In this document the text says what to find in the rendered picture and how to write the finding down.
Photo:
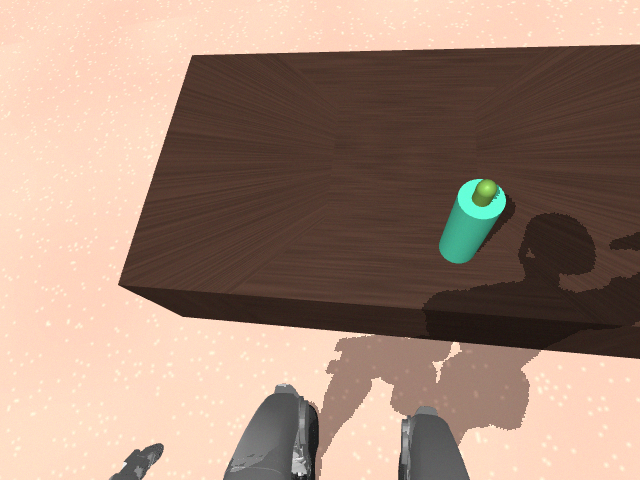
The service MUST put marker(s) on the left robot foot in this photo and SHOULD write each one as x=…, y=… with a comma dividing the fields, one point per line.
x=313, y=443

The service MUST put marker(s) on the left robot hand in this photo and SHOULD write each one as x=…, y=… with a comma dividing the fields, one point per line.
x=138, y=462

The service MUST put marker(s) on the bottle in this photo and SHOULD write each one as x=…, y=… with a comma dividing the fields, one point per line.
x=477, y=207

